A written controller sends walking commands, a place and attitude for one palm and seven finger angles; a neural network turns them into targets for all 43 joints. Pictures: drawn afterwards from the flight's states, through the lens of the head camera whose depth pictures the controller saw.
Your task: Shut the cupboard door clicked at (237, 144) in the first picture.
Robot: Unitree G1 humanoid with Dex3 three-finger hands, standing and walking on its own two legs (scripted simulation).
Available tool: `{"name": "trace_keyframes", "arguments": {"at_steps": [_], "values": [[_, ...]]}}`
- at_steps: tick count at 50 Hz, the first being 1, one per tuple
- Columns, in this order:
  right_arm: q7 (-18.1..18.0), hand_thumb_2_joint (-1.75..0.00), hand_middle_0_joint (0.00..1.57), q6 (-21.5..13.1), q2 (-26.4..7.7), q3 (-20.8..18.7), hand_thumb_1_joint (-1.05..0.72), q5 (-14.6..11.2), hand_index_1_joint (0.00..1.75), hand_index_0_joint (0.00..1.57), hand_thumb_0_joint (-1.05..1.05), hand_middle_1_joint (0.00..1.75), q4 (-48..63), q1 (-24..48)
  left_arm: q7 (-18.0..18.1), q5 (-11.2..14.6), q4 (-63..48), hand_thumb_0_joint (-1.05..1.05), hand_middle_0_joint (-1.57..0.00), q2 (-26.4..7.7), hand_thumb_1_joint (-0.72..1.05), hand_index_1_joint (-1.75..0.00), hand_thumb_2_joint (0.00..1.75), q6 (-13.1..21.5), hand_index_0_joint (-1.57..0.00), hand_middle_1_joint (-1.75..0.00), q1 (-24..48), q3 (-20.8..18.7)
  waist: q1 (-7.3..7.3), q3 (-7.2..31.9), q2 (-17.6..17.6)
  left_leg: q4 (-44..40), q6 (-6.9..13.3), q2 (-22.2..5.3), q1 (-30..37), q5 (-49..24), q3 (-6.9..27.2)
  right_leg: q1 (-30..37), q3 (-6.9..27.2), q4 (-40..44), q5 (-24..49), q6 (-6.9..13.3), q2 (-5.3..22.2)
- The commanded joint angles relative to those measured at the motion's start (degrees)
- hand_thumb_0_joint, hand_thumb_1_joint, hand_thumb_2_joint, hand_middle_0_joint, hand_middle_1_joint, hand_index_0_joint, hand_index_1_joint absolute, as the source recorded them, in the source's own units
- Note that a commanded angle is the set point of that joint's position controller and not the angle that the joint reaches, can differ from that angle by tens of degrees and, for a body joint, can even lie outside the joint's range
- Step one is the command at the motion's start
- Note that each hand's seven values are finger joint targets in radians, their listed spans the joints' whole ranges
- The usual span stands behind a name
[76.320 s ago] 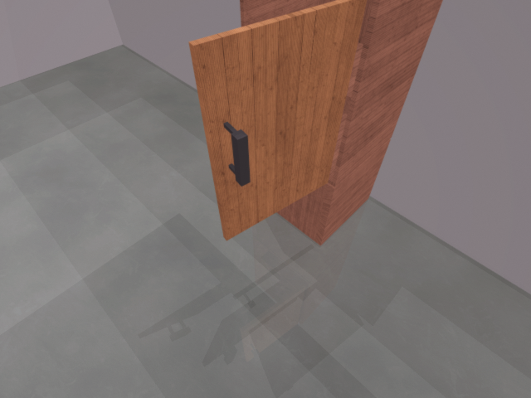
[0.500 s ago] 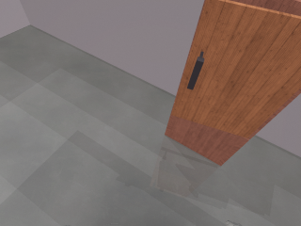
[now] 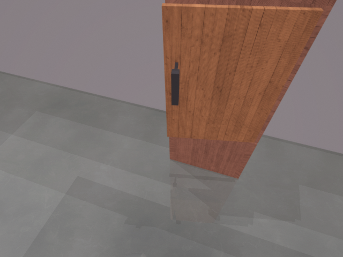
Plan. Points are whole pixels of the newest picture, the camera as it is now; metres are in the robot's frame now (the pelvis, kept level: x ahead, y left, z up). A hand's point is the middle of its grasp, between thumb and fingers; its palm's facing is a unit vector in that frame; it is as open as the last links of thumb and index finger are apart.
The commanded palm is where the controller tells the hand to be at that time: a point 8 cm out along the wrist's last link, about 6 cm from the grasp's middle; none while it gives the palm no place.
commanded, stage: take the last steps up to it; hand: left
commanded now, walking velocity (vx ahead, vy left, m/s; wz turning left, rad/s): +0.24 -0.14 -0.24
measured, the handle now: (175, 84) +0.65 +0.00 +0.01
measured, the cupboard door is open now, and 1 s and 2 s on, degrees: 13 13 13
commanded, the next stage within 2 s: come to a stop and stand still in 0.46 s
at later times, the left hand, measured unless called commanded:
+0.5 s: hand (136, 226) +0.23 +0.12 -0.18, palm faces -0.19 -0.96 -0.19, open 7.4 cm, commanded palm none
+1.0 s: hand (145, 220) +0.25 +0.09 -0.17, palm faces -0.07 -0.97 -0.24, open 7.4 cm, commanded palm none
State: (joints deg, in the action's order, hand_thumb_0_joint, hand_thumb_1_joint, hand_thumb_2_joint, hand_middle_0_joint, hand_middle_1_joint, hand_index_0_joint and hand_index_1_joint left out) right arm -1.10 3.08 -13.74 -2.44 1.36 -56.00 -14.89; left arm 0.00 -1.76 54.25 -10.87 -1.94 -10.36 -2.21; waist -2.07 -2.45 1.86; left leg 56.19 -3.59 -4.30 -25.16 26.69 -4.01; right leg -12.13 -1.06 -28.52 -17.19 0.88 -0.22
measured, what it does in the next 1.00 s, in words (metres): walks ahead: left foot, then right foot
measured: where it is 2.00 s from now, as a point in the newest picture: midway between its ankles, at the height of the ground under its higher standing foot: outside the picture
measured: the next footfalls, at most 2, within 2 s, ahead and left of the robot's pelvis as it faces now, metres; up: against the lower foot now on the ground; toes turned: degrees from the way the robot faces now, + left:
left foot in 0.12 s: +0.06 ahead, +0.12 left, +0.00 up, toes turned +5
right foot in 0.48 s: +0.17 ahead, -0.20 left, +0.00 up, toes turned -12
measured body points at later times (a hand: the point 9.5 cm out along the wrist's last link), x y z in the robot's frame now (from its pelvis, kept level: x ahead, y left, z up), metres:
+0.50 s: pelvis +0.11 -0.06 -0.01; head +0.15 -0.06 +0.44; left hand +0.24 +0.17 -0.16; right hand +0.00 -0.30 -0.15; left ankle +0.02 +0.11 -0.73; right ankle +0.13 -0.19 -0.74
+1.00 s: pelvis +0.17 -0.10 +0.00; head +0.22 -0.10 +0.45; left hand +0.25 +0.14 -0.15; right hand +0.26 -0.33 -0.14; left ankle +0.20 +0.00 -0.74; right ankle +0.12 -0.22 -0.70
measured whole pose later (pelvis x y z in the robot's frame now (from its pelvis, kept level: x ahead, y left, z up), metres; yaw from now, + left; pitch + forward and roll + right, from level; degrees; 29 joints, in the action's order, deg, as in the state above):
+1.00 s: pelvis +0.17 -0.10 +0.00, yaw -7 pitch +0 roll -1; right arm -1.9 1.9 -9.0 -1.1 1.6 -54.1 -4.1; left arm 1.9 -0.9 56.4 -11.4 -2.9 -10.0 -2.7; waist 1.4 -6.3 0.7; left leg 28.9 1.8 -2.1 -15.6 13.5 -4.1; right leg -18.0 -0.2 -45.9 -28.5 -0.6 -0.9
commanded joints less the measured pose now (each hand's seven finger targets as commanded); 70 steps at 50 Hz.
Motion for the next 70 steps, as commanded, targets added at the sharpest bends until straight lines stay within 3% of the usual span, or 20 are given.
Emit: {"name": "trace_keyframes", "arguments": {"at_steps": [1,4,6,7,13,19,22,23,24,27,30,35,42,46,52,54,55,64,67,70], "values": [[0.26,-0.9,0.2,-2.6,-2.92,-0.73,-0.9,0.1,0.3,0.2,0.0,0.3,4.28,-0.57,-0.01,-0.07,-3.06,0.0,-0.2,-11.91,0.9,-0.3,0.9,1.14,-0.2,-0.3,0.92,-3.48,1.25,0.75,-11.94,-13.29,0.32,0.38,2.87,-1.34,-1.74,-1.23,12.29,12.23,0.08,10.47,12.12],[-0.38,-0.9,0.2,-3.92,-4.17,-0.81,-0.9,0.39,0.3,0.2,0.0,0.3,1.47,-8.76,-0.74,0.72,-2.42,0.0,-0.2,-9.36,0.9,-0.3,0.9,0.73,-0.2,-0.3,1.52,-3.1,-2.64,0.68,-5.45,-31.24,1.09,0.16,21.04,-9.44,-1.1,-13.47,9.78,3.84,-11.16,6.03,6.83],[-1.56,-0.9,0.2,-4.55,-14.4,-2.74,-0.9,1.72,0.3,0.2,0.0,0.3,0.6,-16.5,-1.65,0.88,-6.12,0.0,-0.2,-4.81,0.9,-0.3,0.9,0.5,-0.2,-0.3,3.18,-2.08,-5.46,-0.41,16.14,-47.4,11.0,-24.69,24.49,11.03,32.8,-28.52,-0.32,-23.84,-17.91,0.38,-2.42],[-1.72,-0.9,0.2,-4.78,-14.45,-2.85,-0.9,1.44,0.3,0.2,0.0,0.3,0.21,-15.54,-2.06,-0.27,-6.75,0.0,-0.2,-7.09,0.9,-0.3,0.9,0.22,-0.2,-0.3,6.36,-2.59,-5.13,-1.93,10.67,-49.44,12.32,-26.28,20.19,11.43,33.52,-29.47,4.57,-32.47,-13.88,0.45,1.25],[-1.57,-0.9,0.2,-6.16,-8.36,-1.12,-0.9,0.95,0.3,0.2,0.0,0.3,0.66,-7.75,-3.51,0.24,-3.17,0.0,-0.2,-4.28,0.9,-0.3,0.9,0.25,-0.2,-0.3,2.77,-2.45,0.08,-0.86,7.48,-43.6,9.34,-15.83,19.41,-21.7,4.82,-23.28,0.61,-28.67,-0.32,-2.19,4.15],[-0.73,-0.9,0.2,-5.2,-8.85,-2.2,-0.9,0.89,0.3,0.2,0.0,0.3,-1.65,-9.14,-3.42,0.22,-2.78,0.0,-0.2,-3.71,0.9,-0.3,0.9,0.94,-0.2,-0.3,5.28,-1.6,-1.35,-0.75,9.92,-39.02,8.39,-14.23,17.73,-26.69,-1.14,-12.59,-5.81,-10.42,2.35,-1.45,1.4],[-0.56,-0.9,0.2,-4.68,-9.55,-2.55,-0.9,0.41,0.3,0.2,0.0,0.3,-1.57,-6.3,-3.18,0.15,0.38,0.0,-0.2,-6.05,0.9,-0.3,0.9,1.77,-0.2,-0.3,-3.72,-2.52,3.45,2.88,6.64,-29.24,5.56,-11.75,12.77,-25.09,-3.57,3.9,-7.1,0.79,6.91,-0.17,-0.63],[-0.05,-0.9,0.2,-4.9,-7.38,-2.11,-0.9,-0.27,0.3,0.2,0.0,0.3,-1.21,-5.88,-2.61,-0.08,2.5,0.0,-0.2,-9.81,0.9,-0.3,0.9,2.61,-0.2,-0.3,-10.44,-3.39,6.82,6.73,-1.34,-17.81,3.53,-7.87,4.13,-21.58,-6.85,17.1,-0.43,4.97,5.29,2.08,4.47],[0.35,-0.9,0.2,-5.03,-1.52,-0.66,-0.9,-0.89,0.3,0.2,0.0,0.3,1.23,-3.88,-1.4,-0.18,4.81,0.0,-0.2,-16.01,0.9,-0.3,0.9,3.3,-0.2,-0.3,-17.4,-4.69,9.44,8.58,-19.18,-1.58,1.54,1.09,-8.86,6.88,-8.91,24.25,18.37,10.8,10.03,7.99,18.95],[-0.57,-0.9,0.2,-4.51,-3.54,-1.16,-0.9,-0.55,0.3,0.2,0.0,0.3,1.14,-1.82,0.07,0.7,3.47,0.0,-0.2,-11.24,0.9,-0.3,0.9,3.32,-0.2,-0.3,-8.92,-3.05,5.22,4.73,-15.82,13.51,2.55,-2.35,-11.55,4.59,2.99,12.92,18.54,13.69,13.82,12.61,19.87],[-0.04,-0.9,0.2,-3.62,0.19,0.13,-0.9,-0.21,0.3,0.2,0.0,0.3,-1.17,-4.17,1.05,0.39,1.89,0.0,-0.2,-6.13,0.9,-0.3,0.9,4.06,-0.2,-0.3,-1.93,-1.25,0.53,3.87,-6.12,2.79,1.44,-2.44,-1.4,-1.05,2.58,2.35,5.93,10.85,32.79,10.84,16.3],[-0.25,-0.9,0.2,-2.75,1.42,1.16,-0.9,-1.06,0.3,0.2,0.0,0.3,-2.49,-4.62,1.88,0.81,3.29,0.0,-0.2,-6.9,0.9,-0.3,0.9,3.79,-0.2,-0.3,-1.61,-0.81,0.17,6.15,-6.41,-23.43,1.02,1.48,9.47,-13.29,1.17,4.56,3.21,4.99,43.67,7.84,13.41],[-1.8,-0.9,0.2,-2.23,-6.94,-0.97,-0.9,-0.53,0.3,0.2,0.0,0.3,0.75,0.39,2.56,1.36,1.33,0.0,-0.2,-5.95,0.9,-0.3,0.9,0.12,-0.2,-0.3,-4.03,-1.0,1.5,5.05,11.66,-33.46,14.26,-14.6,20.84,-71.81,13.85,-6.09,-0.25,-15.25,-12.01,-1.81,1.99],[-2.04,-0.9,0.2,-1.45,-8.17,-2.22,-0.9,0.08,0.3,0.2,0.0,0.3,2.61,3.24,2.26,1.11,-0.16,0.0,-0.2,-4.86,0.9,-0.3,0.9,-0.19,-0.2,-0.3,-3.15,-1.72,1.19,8.08,5.79,-29.87,16.22,-14.76,26.88,-70.06,11.89,-11.64,2.28,-21.66,-14.32,-1.65,0.23],[-0.83,-0.9,0.2,-0.99,-7.18,-2.71,-0.9,-0.69,0.3,0.2,0.0,0.3,4.13,7.66,1.9,0.39,-0.42,0.0,-0.2,-5.44,0.9,-0.3,0.9,0.31,-0.2,-0.3,-9.01,-1.8,4.13,8.2,2.48,-26.54,9.43,-8.14,14.11,-38.51,7.12,3.91,0.98,1.31,9.81,-1.05,1.61],[0.2,-0.9,0.2,-0.78,-1.9,-1.83,-0.9,-1.22,0.3,0.2,0.0,0.3,5.02,5.78,1.97,-0.45,-1.35,0.0,-0.2,-11.64,0.9,-0.3,0.9,1.45,-0.2,-0.3,-6.08,-2.32,2.62,3.81,-14.2,-16.14,2.62,4.47,5.66,-2.49,0.28,1.52,19.0,10.82,25.26,7.17,18.68],[0.32,-0.9,0.2,-0.04,-1.88,-1.8,-0.9,-1.09,0.3,0.2,0.0,0.3,5.23,6.96,1.74,-0.32,-1.67,0.0,-0.2,-12.79,0.9,-0.3,0.9,1.62,-0.2,-0.3,-5.41,-1.89,3.03,2.65,-8.65,-9.54,2.55,4.86,7.49,5.36,3.56,-3.5,20.45,12.42,25.5,10.74,21.91],[0.29,-0.9,0.2,-1.69,-1.63,-0.13,-0.9,-1.17,0.3,0.2,0.0,0.3,0.29,2.0,1.89,0.44,1.57,0.0,-0.2,-10.98,0.9,-0.3,0.9,2.33,-0.2,-0.3,-3.31,-1.6,2.5,3.52,-11.1,-27.08,1.74,3.62,10.96,-6.92,2.7,5.28,12.2,5.99,29.78,7.68,14.16],[-0.19,-0.9,0.2,-3.21,-4.38,0.36,-0.9,-0.55,0.3,0.2,0.0,0.3,-1.76,0.02,1.57,1.44,2.31,0.0,-0.2,-7.05,0.9,-0.3,0.9,1.95,-0.2,-0.3,-3.49,-0.55,3.02,3.9,-0.99,-35.11,4.56,-3.01,18.9,-25.44,8.35,0.04,6.75,4.91,13.03,1.33,6.53],[-0.39,-0.9,0.2,-3.51,-4.35,1.09,-0.9,-0.59,0.3,0.2,0.0,0.3,-3.02,1.5,1.5,1.1,3.89,0.0,-0.2,-5.99,0.9,-0.3,0.9,0.95,-0.2,-0.3,-2.2,-0.13,3.65,-0.02,3.27,-39.17,5.2,-3.33,11.16,-18.83,9.94,3.96,4.43,5.98,5.99,0.01,4.38]]}}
